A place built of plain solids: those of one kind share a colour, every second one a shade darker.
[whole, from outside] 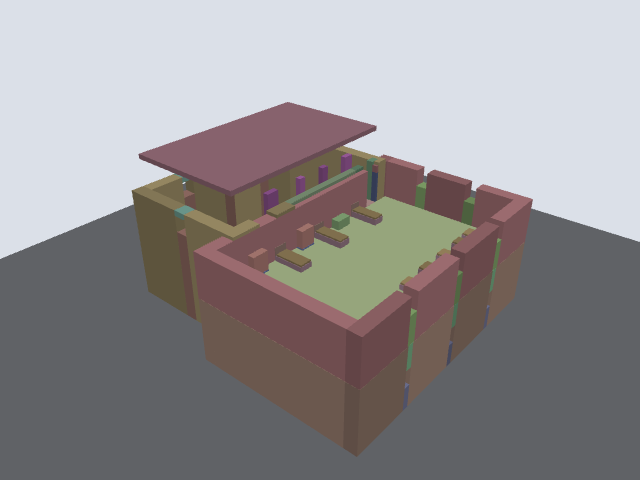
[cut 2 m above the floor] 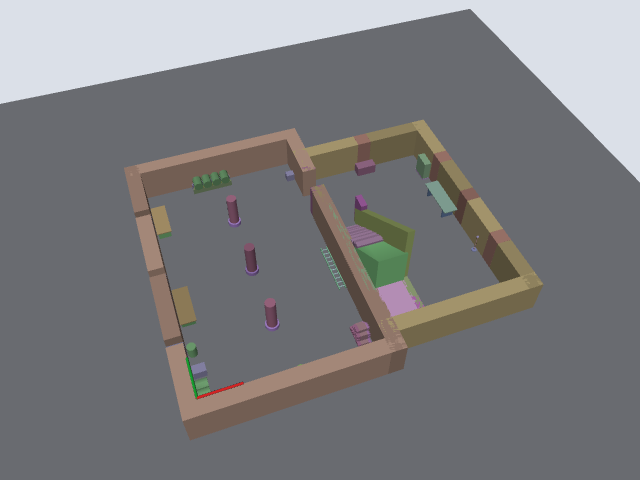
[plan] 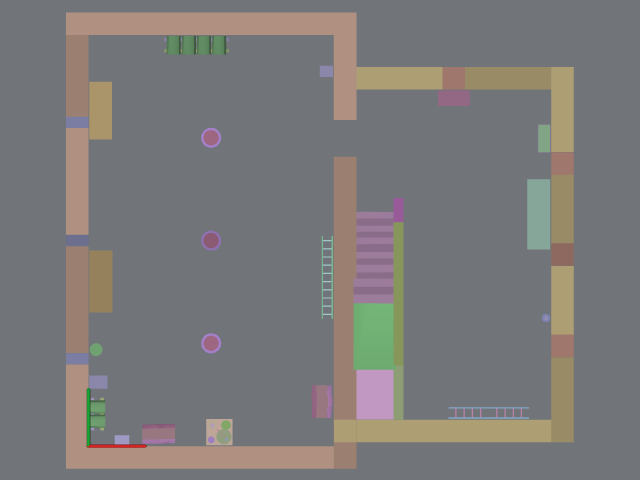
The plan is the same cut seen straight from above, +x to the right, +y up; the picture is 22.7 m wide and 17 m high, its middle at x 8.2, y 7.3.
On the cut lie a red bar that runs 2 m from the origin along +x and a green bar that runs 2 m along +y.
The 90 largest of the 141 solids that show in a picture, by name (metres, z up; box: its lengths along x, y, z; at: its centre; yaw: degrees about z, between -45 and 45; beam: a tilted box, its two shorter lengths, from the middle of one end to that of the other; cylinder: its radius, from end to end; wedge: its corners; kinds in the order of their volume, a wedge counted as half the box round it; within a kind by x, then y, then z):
{
 "wall_vestibule_1": {"box": [0.8, 0.8, 7.35], "at": [9.09, 0.54, 3.38]},
 "wall_vestibule_2": {"box": [0.8, 1.46, 7.35], "at": [9.09, 9.52, 3.38]},
 "wall_vestibule_3": {"box": [0.8, 1.88, 7.35], "at": [9.09, 12.49, 3.38]},
 "wall_vestibule_4": {"box": [3.85, 0.8, 7.35], "at": [10.61, 13.03, 3.38]},
 "wall_vestibule_5": {"box": [8.5, 0.8, 7.35], "at": [12.94, 0.54, 3.38]},
 "wall_vestibule_6": {"box": [3.85, 0.8, 7.35], "at": [15.26, 13.03, 3.38]},
 "wall_vestibule_7": {"box": [0.8, 3.01, 7.35], "at": [16.79, 1.65, 3.38]},
 "wall_vestibule_8": {"box": [0.8, 2.43, 7.35], "at": [16.79, 5.17, 3.38]},
 "wall_vestibule_9": {"box": [0.8, 2.43, 7.35], "at": [16.79, 8.4, 3.38]},
 "wall_vestibule_10": {"box": [0.8, 3.01, 7.35], "at": [16.79, 11.92, 3.38]},
 "wall_undercroft_1": {"box": [0.8, 3.69, 4.34], "at": [-0.4, 1.05, 1.87]},
 "wall_undercroft_2": {"box": [0.8, 3.79, 4.34], "at": [-0.4, 5.19, 1.87]},
 "wall_undercroft_3": {"box": [0.8, 3.79, 4.34], "at": [-0.4, 9.37, 1.87]},
 "wall_undercroft_4": {"box": [0.8, 3.69, 4.34], "at": [-0.4, 13.51, 1.87]},
 "wall_undercroft_5": {"box": [10.29, 0.8, 4.34], "at": [4.34, -0.4, 1.87]},
 "wall_undercroft_6": {"box": [10.29, 0.8, 4.34], "at": [4.34, 14.96, 1.87]},
 "wall_undercroft_7": {"box": [0.8, 11.05, 4.34], "at": [9.09, 4.73, 1.87]},
 "wall_undercroft_8": {"box": [0.8, 3.81, 4.34], "at": [9.09, 13.46, 1.87]},
 "wall_dorter_1": {"box": [0.8, 3.62, 2.8], "at": [-0.4, 1.01, 5.45]},
 "wall_dorter_2": {"box": [0.8, 3.64, 2.8], "at": [-0.4, 5.19, 5.45]},
 "wall_dorter_3": {"box": [0.8, 3.64, 2.8], "at": [-0.4, 9.37, 5.45]},
 "wall_dorter_4": {"box": [0.8, 3.62, 2.8], "at": [-0.4, 13.55, 5.45]},
 "wall_dorter_5": {"box": [3.12, 0.8, 2.8], "at": [0.76, -0.4, 5.45]},
 "wall_dorter_6": {"box": [2.65, 0.8, 2.8], "at": [4.34, -0.4, 5.45]},
 "wall_dorter_7": {"box": [10.29, 0.8, 2.8], "at": [4.34, 14.96, 5.45]},
 "wall_dorter_8": {"box": [3.12, 0.8, 2.8], "at": [7.93, -0.4, 5.45]},
 "wall_dorter_9": {"box": [0.8, 1.91, 2.8], "at": [9.09, 0.16, 5.45]},
 "wall_dorter_10": {"box": [0.8, 13.3, 2.8], "at": [9.09, 8.71, 5.45]},
 "floor_dorter_1": {"box": [8.69, 14.56, 0.4], "at": [4.34, 7.28, 4.15]},
 "over_vestibule_1": {"box": [7.5, 12.29, 0.3], "at": [12.94, 6.78, 9.13]},
 "wall_left_1": {"box": [0.45, 6.39, 7.35], "at": [9.27, 5.59, 3.38]},
 "fill_under_steps_1": {"wedge": [[9.39, 2.7, -0.3], [9.39, 2.7, 4.09], [9.39, 8.55, -0.3], [9.39, 8.55, -0.24], [10.9, 2.7, -0.3], [10.9, 2.7, 4.09], [10.9, 8.55, -0.3], [10.9, 8.55, -0.24]]},
 "wall_vestibule_under_light_1": {"box": [0.8, 0.8, 6.0], "at": [12.94, 13.03, 2.7]},
 "wall_vestibule_under_light_2": {"box": [0.8, 0.8, 6.0], "at": [16.79, 3.55, 2.7]},
 "wall_vestibule_under_light_3": {"box": [0.8, 0.8, 6.0], "at": [16.79, 6.78, 2.7]},
 "wall_vestibule_under_light_4": {"box": [0.8, 0.8, 6.0], "at": [16.79, 10.01, 2.7]},
 "mass_under_head_1": {"box": [1.51, 1.77, 4.35], "at": [10.14, 1.83, 1.88]},
 "pier_1": {"box": [0.36, 0.71, 7.35], "at": [10.98, 1.29, 3.38]},
 "pier_2": {"box": [0.36, 0.5, 7.35], "at": [10.98, 3.66, 3.38]},
 "pier_3": {"box": [0.36, 0.45, 7.35], "at": [10.98, 5.8, 3.38]},
 "pier_4": {"box": [0.36, 0.87, 7.35], "at": [10.98, 8.36, 3.38]},
 "parapet_rake_1": {"wedge": [[10.8, 2.86, -0.3], [10.8, 2.86, 5.43], [10.8, 8.74, -0.3], [10.8, 8.74, 1.08], [11.16, 2.86, -0.3], [11.16, 2.86, 5.43], [11.16, 8.74, -0.3], [11.16, 8.74, 1.08]]},
 "wall_dorter_under_light_1": {"box": [0.8, 0.55, 1.75], "at": [-0.4, 3.09, 4.92]},
 "wall_dorter_under_light_2": {"box": [0.8, 0.55, 1.75], "at": [-0.4, 7.28, 4.92]},
 "wall_dorter_under_light_3": {"box": [0.8, 0.55, 1.75], "at": [-0.4, 11.47, 4.92]},
 "wall_dorter_under_light_4": {"box": [0.7, 0.8, 1.75], "at": [2.67, -0.4, 4.92]},
 "wall_dorter_under_light_5": {"box": [0.7, 0.8, 1.75], "at": [6.02, -0.4, 4.92]},
 "parapet_head_1": {"box": [0.36, 1.92, 5.48], "at": [10.98, 1.9, 2.69]},
 "wall_wallhead_1": {"box": [0.45, 0.62, 3.0], "at": [9.27, 0.8, 5.55]},
 "wall_wallhead_2": {"box": [0.45, 0.79, 3.0], "at": [9.27, 2.46, 5.55]},
 "wall_undercroft_under_light_1": {"box": [0.8, 0.4, 1.75], "at": [-0.4, 3.09, 0.57]},
 "wall_undercroft_under_light_2": {"box": [0.8, 0.4, 1.75], "at": [-0.4, 7.28, 0.57]},
 "wall_undercroft_under_light_3": {"box": [0.8, 0.4, 1.75], "at": [-0.4, 11.47, 0.57]},
 "bed_frame_dorter_1": {"box": [1.96, 0.8, 0.38], "at": [7.68, 6.84, 4.54]},
 "bed_frame_dorter_2": {"box": [1.92, 0.86, 0.31], "at": [7.7, 10.13, 4.51]},
 "bed_frame_dorter_3": {"box": [1.86, 0.76, 0.38], "at": [7.73, 3.36, 4.54]},
 "wall_undercroft_over_light_1": {"box": [0.8, 0.4, 1.49], "at": [-0.4, 3.09, 3.29]},
 "wall_undercroft_over_light_2": {"box": [0.8, 0.4, 1.49], "at": [-0.4, 7.28, 3.29]},
 "wall_undercroft_over_light_3": {"box": [0.8, 0.4, 1.49], "at": [-0.4, 11.47, 3.29]},
 "pier_undercroft_1": {"cylinder": 0.27, "from": [4.34, 3.64, 0.22], "to": [4.34, 3.64, 2.06]},
 "pier_undercroft_2": {"cylinder": 0.27, "from": [4.34, 7.28, 0.23], "to": [4.34, 7.28, 2.06]},
 "pier_undercroft_3": {"cylinder": 0.27, "from": [4.34, 10.92, 0.25], "to": [4.34, 10.92, 2.06]},
 "bed_pallet_dorter_1": {"box": [1.74, 0.78, 0.11], "at": [0.99, 8.05, 4.72]},
 "bed_pallet_dorter_2": {"box": [1.75, 0.72, 0.11], "at": [1.0, 2.8, 4.78]},
 "bed_pallet_dorter_3": {"box": [1.76, 0.8, 0.11], "at": [1.0, 6.24, 4.76]},
 "bed_pallet_dorter_4": {"box": [1.78, 0.71, 0.11], "at": [1.01, 4.44, 4.75]},
 "bed_pallet_dorter_5": {"box": [1.83, 0.78, 0.11], "at": [1.04, 1.44, 4.73]},
 "bed_pallet_dorter_6": {"box": [1.84, 0.74, 0.11], "at": [7.65, 6.84, 4.78]},
 "bed_pallet_dorter_7": {"box": [1.8, 0.8, 0.11], "at": [7.67, 10.13, 4.72]},
 "bed_pallet_dorter_8": {"box": [1.74, 0.7, 0.11], "at": [7.7, 3.36, 4.78]},
 "aumbry_carcase_dorter_1": {"box": [0.44, 0.98, 1.12], "at": [8.43, 8.29, 5.0]},
 "aumbry_carcase_dorter_2": {"box": [0.43, 1.03, 1.18], "at": [8.43, 12.04, 5.03]},
 "tread_1": {"wedge": [[9.39, 5.06, 1.98], [9.39, 5.06, 2.47], [9.39, 5.37, 1.98], [9.39, 5.37, 2.46], [10.9, 5.05, 1.98], [10.9, 5.05, 2.47], [10.9, 5.37, 1.98], [10.9, 5.37, 2.46]]},
 "tread_2": {"wedge": [[9.39, 5.33, 1.79], [9.39, 5.33, 2.29], [9.39, 5.65, 1.79], [9.39, 5.65, 2.27], [10.9, 5.34, 1.79], [10.9, 5.34, 2.29], [10.9, 5.64, 1.79], [10.9, 5.64, 2.27]]},
 "tread_3": {"wedge": [[9.39, 5.61, 1.6], [9.39, 5.61, 2.1], [9.39, 5.93, 1.6], [9.39, 5.93, 2.08], [10.9, 5.6, 1.6], [10.9, 5.6, 2.09], [10.9, 5.93, 1.6], [10.9, 5.93, 2.08]]},
 "tread_4": {"wedge": [[9.39, 6.11, 1.22], [9.39, 6.11, 1.72], [9.39, 6.43, 1.22], [9.39, 6.43, 1.7], [10.9, 6.12, 1.22], [10.9, 6.12, 1.71], [10.9, 6.43, 1.22], [10.9, 6.43, 1.7]]},
 "tread_5": {"wedge": [[9.39, 6.83, 0.66], [9.39, 6.83, 1.15], [9.39, 7.15, 0.66], [9.39, 7.15, 1.13], [10.9, 6.83, 0.66], [10.9, 6.83, 1.15], [10.9, 7.16, 0.66], [10.9, 7.16, 1.13]]},
 "tread_6": {"wedge": [[9.39, 7.76, -0.1], [9.39, 7.76, 0.39], [9.39, 8.06, -0.1], [9.39, 8.06, 0.38], [10.9, 7.77, -0.1], [10.9, 7.77, 0.39], [10.9, 8.06, -0.1], [10.9, 8.06, 0.38]]},
 "jamb_slype_1": {"box": [0.8, 0.35, 2.08], "at": [9.09, 10.08, 0.99]},
 "jamb_wall_head_1": {"box": [0.8, 0.35, 2.05], "at": [9.09, 0.94, 5.38]},
 "aumbry_carcase_vestibule_1": {"box": [0.41, 0.95, 1.15], "at": [16.14, 10.89, 0.66]},
 "chest_vestibule_1": {"box": [1.13, 0.55, 0.64], "at": [12.94, 12.32, 0.27]},
 "chest_dorter_1": {"box": [0.55, 1.07, 0.59], "at": [8.38, 5.11, 4.64]},
 "wall_vestibule_over_light_1": {"box": [0.8, 0.8, 0.35], "at": [12.94, 13.03, 6.88]},
 "crate_undercroft_1": {"box": [0.64, 0.48, 0.54], "at": [0.35, 2.27, 0.22]},
 "tub_stand_undercroft_1": {"box": [0.93, 0.93, 0.17], "at": [4.63, 0.5, 0.04]},
 "table_top_vestibule_1": {"box": [0.81, 2.49, 0.06], "at": [15.95, 8.21, 0.7]},
 "stillage_front_undercroft_1": {"box": [2.3, 0.13, 0.4], "at": [3.83, 14.0, 0.15]},
 "table_top_undercroft_1": {"box": [0.82, 2.2, 0.06], "at": [0.44, 5.83, 0.69]},
 "cask_undercroft_1": {"cylinder": 0.23, "from": [0.27, 3.42, 0.0], "to": [0.27, 3.42, 0.66]}
}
